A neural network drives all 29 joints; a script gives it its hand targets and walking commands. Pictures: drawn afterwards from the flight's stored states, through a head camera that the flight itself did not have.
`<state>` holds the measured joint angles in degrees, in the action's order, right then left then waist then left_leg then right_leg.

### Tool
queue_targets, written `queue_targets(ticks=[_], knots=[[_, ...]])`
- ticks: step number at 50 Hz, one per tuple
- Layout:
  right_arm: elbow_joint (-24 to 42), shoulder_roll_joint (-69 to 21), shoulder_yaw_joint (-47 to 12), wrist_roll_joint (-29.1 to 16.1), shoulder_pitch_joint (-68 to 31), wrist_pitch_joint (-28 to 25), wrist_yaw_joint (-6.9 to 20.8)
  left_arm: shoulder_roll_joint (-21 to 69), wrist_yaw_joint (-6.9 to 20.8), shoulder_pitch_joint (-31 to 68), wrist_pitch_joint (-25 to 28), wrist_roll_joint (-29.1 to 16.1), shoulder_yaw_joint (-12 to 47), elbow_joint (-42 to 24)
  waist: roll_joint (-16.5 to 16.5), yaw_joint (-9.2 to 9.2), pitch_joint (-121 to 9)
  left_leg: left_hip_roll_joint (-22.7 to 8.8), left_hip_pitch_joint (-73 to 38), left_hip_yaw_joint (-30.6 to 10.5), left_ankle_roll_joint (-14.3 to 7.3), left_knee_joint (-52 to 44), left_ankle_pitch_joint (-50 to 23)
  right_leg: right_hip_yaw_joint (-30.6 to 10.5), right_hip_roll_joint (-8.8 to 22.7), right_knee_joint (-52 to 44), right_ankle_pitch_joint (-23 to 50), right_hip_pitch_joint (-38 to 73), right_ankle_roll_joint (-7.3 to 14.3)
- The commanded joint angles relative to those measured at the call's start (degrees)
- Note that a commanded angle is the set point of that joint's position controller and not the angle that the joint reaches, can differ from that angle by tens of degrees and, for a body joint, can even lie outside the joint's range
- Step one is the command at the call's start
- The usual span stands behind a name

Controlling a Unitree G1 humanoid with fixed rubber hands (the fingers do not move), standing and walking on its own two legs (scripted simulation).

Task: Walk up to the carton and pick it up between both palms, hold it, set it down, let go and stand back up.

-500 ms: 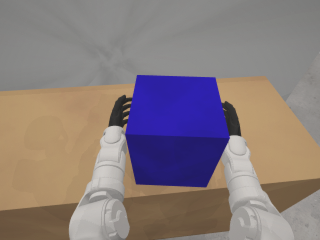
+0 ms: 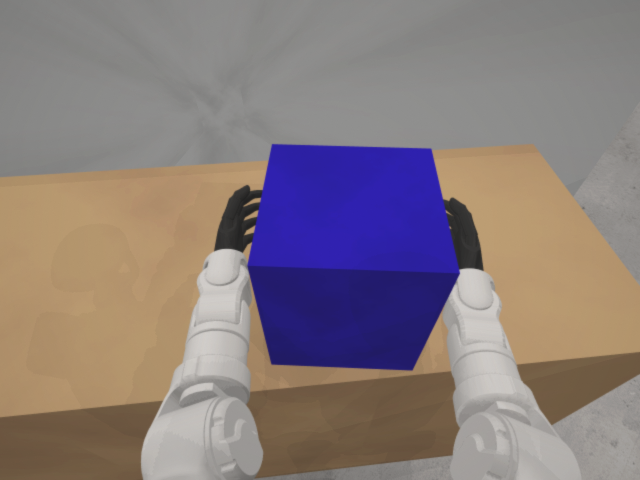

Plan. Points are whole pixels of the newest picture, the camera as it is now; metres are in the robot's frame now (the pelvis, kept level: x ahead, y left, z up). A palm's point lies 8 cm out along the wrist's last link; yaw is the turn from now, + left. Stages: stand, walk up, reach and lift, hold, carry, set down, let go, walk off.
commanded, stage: set down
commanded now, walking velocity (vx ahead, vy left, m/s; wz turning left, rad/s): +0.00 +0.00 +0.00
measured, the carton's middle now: (346, 263) +0.40 -0.02 +0.03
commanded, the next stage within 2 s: none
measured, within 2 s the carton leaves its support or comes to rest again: neither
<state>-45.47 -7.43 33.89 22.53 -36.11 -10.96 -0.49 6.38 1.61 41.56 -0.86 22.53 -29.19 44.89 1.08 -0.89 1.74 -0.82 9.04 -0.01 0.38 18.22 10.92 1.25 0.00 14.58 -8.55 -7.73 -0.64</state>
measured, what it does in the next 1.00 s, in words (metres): shifts its weight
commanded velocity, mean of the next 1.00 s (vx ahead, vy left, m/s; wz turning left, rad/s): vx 0.00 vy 0.00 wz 0.00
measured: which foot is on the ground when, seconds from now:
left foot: down 0.00-1.00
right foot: down 0.00-1.00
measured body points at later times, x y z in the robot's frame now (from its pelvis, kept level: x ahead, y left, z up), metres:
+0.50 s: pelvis -0.01 +0.00 -0.01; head +0.05 +0.01 +0.43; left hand +0.44 +0.15 +0.05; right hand +0.41 -0.17 +0.04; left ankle -0.02 +0.12 -0.75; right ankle -0.01 -0.12 -0.75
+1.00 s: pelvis -0.05 -0.01 -0.01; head -0.03 +0.01 +0.43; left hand +0.42 +0.16 +0.13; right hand +0.40 -0.23 +0.15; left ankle -0.02 +0.12 -0.75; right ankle -0.01 -0.12 -0.75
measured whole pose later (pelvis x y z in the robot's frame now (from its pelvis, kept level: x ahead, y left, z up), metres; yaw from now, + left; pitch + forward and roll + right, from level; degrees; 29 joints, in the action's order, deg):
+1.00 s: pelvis -0.05 -0.01 -0.01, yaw -2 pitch +11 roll -1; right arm -64.5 19.8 -3.6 -23.4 -57.3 7.7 -2.3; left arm -16.2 -6.3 59.2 -11.0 -13.7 2.1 62.7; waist 2.5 -0.9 -9.3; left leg -2.8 28.4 1.1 1.2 27.4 9.8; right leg 0.1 -1.9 24.4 -7.2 -28.1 0.9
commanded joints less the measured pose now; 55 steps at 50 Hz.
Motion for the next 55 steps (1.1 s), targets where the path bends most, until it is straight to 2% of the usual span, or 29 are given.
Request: queue_targets(ticks=[1, 4, 6, 7, 10, 13, 15, 18, 20, 25, 29, 33, 39, 40, 41, 42, 43, 44, 45, 46, 47, 48, 49, 50, 51, 52, 53, 54, 55], knots=[[1.1, -19.3, -15.0, 3.4, -27.0, -1.6, 6.3, 20.2, 4.8, 23.0, 1.0, 1.3, 13.3, 1.3, -1.1, -0.64, -21.7, 0.6, -8.4, 6.6, 3.2, 0.0, -19.0, 5.8, -1.8, 2.4, 19.4, 9.1, -2.8], [-0.3, -11.2, -13.1, 2.3, -24.3, -1.6, 4.8, 11.8, 2.7, 22.3, 1.6, 0.8, 11.6, 1.2, -0.8, -0.46, -21.0, 0.6, -8.6, 7.0, 3.2, 0.4, -19.5, 5.2, -1.9, 2.9, 19.1, 8.4, -3.0], [-2.6, 3.7, -10.7, -2.1, -21.0, -2.3, 1.7, -1.8, -0.8, 21.5, 1.9, -0.6, 8.9, -0.8, -0.8, -0.52, -20.0, 0.5, -8.4, 7.2, 3.0, 0.9, -20.2, 4.4, -2.0, 3.6, 18.7, 7.2, -3.3], [-3.5, 8.4, -11.8, -5.5, -21.4, -2.6, 0.0, -6.3, -2.7, 22.2, 1.9, -2.6, 10.1, -1.9, -1.6, -0.33, -19.7, 0.2, -7.1, 6.8, 2.9, 1.5, -20.2, 3.9, -2.2, 3.8, 18.3, 5.8, -3.1], [-6.2, 11.2, -18.8, -15.8, -26.8, -1.9, -3.4, -10.1, -6.8, 27.3, 2.3, -11.2, 16.9, -0.1, -2.9, -0.44, -22.9, -0.3, -0.4, 5.6, 3.1, 3.8, -18.6, 1.6, -2.6, 4.8, 21.2, 3.8, -1.6], [-5.9, 13.5, -22.3, -20.7, -32.1, -2.5, -4.9, -13.9, -8.8, 32.1, 5.5, -17.0, 19.0, 3.6, -2.2, -0.05, -34.0, 0.3, 5.2, 5.8, 3.1, 5.9, -16.9, 0.4, -2.0, 8.2, 26.6, 5.2, -1.6], [-3.7, 16.3, -23.7, -23.2, -35.0, -3.6, -5.6, -16.4, -9.7, 33.9, 8.7, -19.4, 19.4, 5.7, -2.2, 1.05, -44.3, 0.8, 7.1, 5.6, 3.4, 8.2, -19.1, 0.0, -1.8, 10.8, 30.6, 6.9, -1.7], [-2.4, 19.5, -26.0, -26.5, -36.0, -4.9, -6.5, -18.9, -10.4, 34.2, 13.0, -21.9, 20.3, 9.5, -2.9, 2.00, -58.1, 1.2, 7.0, 5.0, 4.5, 12.5, -27.5, -0.1, -1.7, 13.3, 37.1, 7.6, -1.8], [-4.1, 21.7, -27.2, -28.3, -35.5, -5.5, -6.6, -20.5, -10.1, 34.0, 14.3, -23.1, 20.9, 12.1, -2.9, 1.80, -61.9, 0.9, 5.3, 4.8, 5.3, 14.7, -32.2, 0.2, -2.0, 14.1, 39.3, 5.6, -1.7], [-12.8, 29.2, -29.9, -33.9, -37.4, -4.8, -6.2, -22.5, -9.3, 36.0, 13.3, -27.4, 23.7, 14.8, -3.4, -0.07, -56.4, -0.8, -2.8, 3.3, 7.7, 17.5, -39.2, 1.7, -4.2, 13.4, 35.6, -4.6, -1.4], [-13.1, 33.6, -32.5, -39.2, -41.9, -1.3, -5.7, -21.9, -9.4, 39.2, 8.4, -32.0, 27.3, 8.3, -3.8, -1.51, -50.8, -1.4, -6.7, 1.9, 7.8, 16.3, -39.3, 2.3, -5.5, 10.9, 29.8, -9.0, -0.8], [-12.7, 35.6, -35.1, -44.1, -45.2, 4.4, -4.3, -22.6, -8.4, 40.5, 1.4, -34.9, 30.1, 5.5, -3.3, -1.86, -43.1, -1.4, -7.3, 0.9, 6.1, 13.4, -32.2, 2.3, -5.4, 8.2, 23.2, -10.8, -0.3], [-13.3, 35.3, -36.3, -46.9, -48.2, 12.1, -2.2, -26.6, -7.5, 44.6, -4.3, -36.9, 32.0, 8.8, -2.9, 0.59, -35.2, -0.5, -0.4, 0.6, 2.8, 7.8, -12.4, 1.3, -3.4, 5.9, 6.6, -13.6, 0.3], [-1.5, 41.1, -37.6, -49.0, -49.1, 12.3, -1.2, -30.1, -8.6, 43.9, -6.4, -37.4, 30.7, -4.2, -3.3, 2.21, -49.2, -0.3, -5.4, 0.0, 3.1, 8.9, -21.0, 0.4, -4.3, 6.7, 15.6, -9.9, 0.0], [-16.6, 34.2, -39.3, -47.8, -45.8, 14.6, -1.1, -27.1, -8.0, 40.3, -7.6, -35.4, 31.6, 14.8, -0.7, 0.62, -33.4, -0.4, 1.5, -1.1, 1.6, 10.0, -14.3, 0.3, -3.4, 7.9, 8.8, -13.1, 0.7], [-11.5, 38.0, -37.4, -47.2, -47.5, 14.9, -1.2, -29.1, -7.9, 43.2, -8.2, -35.9, 30.7, 6.4, -2.0, 1.64, -40.0, 0.1, -0.4, 0.0, 1.7, 8.0, -12.6, 0.4, -3.0, 6.9, 8.6, -10.6, 0.4], [-12.5, 36.0, -37.4, -47.2, -48.7, 16.1, -1.0, -30.2, -7.7, 44.8, -8.4, -35.7, 30.4, 10.3, -1.0, 2.00, -35.9, 0.2, 2.6, -0.3, 1.1, 7.6, -8.6, 0.1, -2.9, 6.8, 4.8, -11.5, 0.5], [-12.4, 36.1, -37.3, -46.2, -47.8, 16.6, -1.0, -30.5, -8.0, 44.1, -8.3, -35.1, 29.6, 9.5, -1.5, 2.18, -38.8, 0.4, 2.3, 0.0, 0.5, 6.8, -8.7, 0.1, -2.4, 6.9, 5.1, -9.7, 0.4], [-8.5, 35.7, -36.7, -46.1, -49.8, 16.6, -1.5, -32.4, -8.1, 46.1, -8.1, -35.5, 28.4, 6.9, 0.1, 3.76, -40.9, 0.7, 4.5, 0.6, 0.0, 6.7, -8.5, -0.7, -2.3, 7.2, 7.1, -7.8, 0.1], [-9.0, 35.3, -35.9, -46.2, -50.3, 17.1, -1.8, -32.7, -8.1, 47.9, -7.8, -35.8, 29.2, 8.4, -1.7, 2.69, -40.1, 1.1, 6.9, 0.9, 0.0, 6.5, -6.9, -1.1, -1.9, 7.9, 6.5, -7.7, 0.5], [-7.8, 34.8, -34.9, -45.0, -49.7, 16.7, -2.0, -31.9, -8.3, 47.4, -7.4, -36.3, 29.5, 7.5, -1.4, 1.87, -41.9, 0.9, 6.5, 0.3, -0.3, 7.2, -5.8, -1.2, -1.7, 8.3, 5.0, -8.3, 0.3], [-3.8, 36.3, -33.5, -44.2, -51.3, 16.6, -2.3, -32.0, -8.7, 49.3, -7.7, -37.7, 30.4, 4.3, -2.3, 1.10, -47.5, 0.9, 3.9, 0.5, 0.1, 7.1, -6.4, -0.4, -2.0, 8.2, 5.6, -9.1, 0.3], [-6.5, 34.3, -33.5, -43.6, -53.7, 17.7, -2.7, -32.2, -8.5, 51.8, -7.6, -38.7, 31.3, 10.0, -1.6, 1.14, -42.9, 0.9, 6.5, 0.7, -0.1, 7.4, -2.7, -0.4, -1.4, 7.6, 1.5, -11.1, 0.7], [0.5, 36.8, -31.2, -42.6, -54.0, 18.1, -3.1, -35.0, -9.0, 54.4, -7.9, -40.0, 31.1, 1.8, -3.1, 0.66, -50.7, 1.2, 3.7, 1.1, 0.3, 7.1, -4.2, -0.3, -1.4, 7.3, 3.4, -9.0, 0.6], [-6.1, 33.4, -30.9, -40.6, -54.1, 19.7, -3.7, -33.5, -8.5, 53.9, -8.3, -39.6, 31.6, 11.8, -1.6, -0.39, -42.3, 1.1, 8.1, 0.9, -0.5, 7.4, 0.0, -0.5, -1.4, 7.8, 0.5, -10.8, 0.7], [4.3, 36.3, -30.4, -41.2, -49.4, 19.0, -4.3, -34.9, -9.0, 50.2, -9.4, -38.8, 29.7, -4.0, -3.4, 0.79, -54.5, 1.6, 2.4, 1.7, 0.7, 6.8, -7.8, -0.7, -1.8, 7.5, 9.8, -4.0, 0.5], [-9.2, 29.9, -30.4, -39.3, -50.0, 20.3, -5.1, -32.2, -7.8, 49.0, -9.5, -37.8, 30.4, 13.9, -0.3, -1.54, -39.4, 1.3, 9.7, 0.6, -0.6, 7.9, -2.5, -0.4, -1.5, 8.8, 5.6, -7.6, 0.7], [4.7, 35.8, -28.5, -40.1, -50.7, 19.4, -5.9, -35.2, -7.7, 51.7, -10.2, -39.0, 29.3, -4.6, -2.8, -0.98, -55.2, 2.1, 2.6, 1.7, 0.7, 7.3, -9.7, -0.8, -1.3, 7.8, 13.6, -0.5, -0.2], [-0.3, 33.3, -28.9, -39.5, -53.2, 20.7, -6.7, -34.5, -7.4, 53.4, -11.0, -39.0, 30.4, 3.5, -2.5, -2.90, -48.2, 1.9, 5.8, 1.2, 0.8, 7.9, -7.6, -0.3, -1.9, 9.0, 13.2, -2.2, -0.4]])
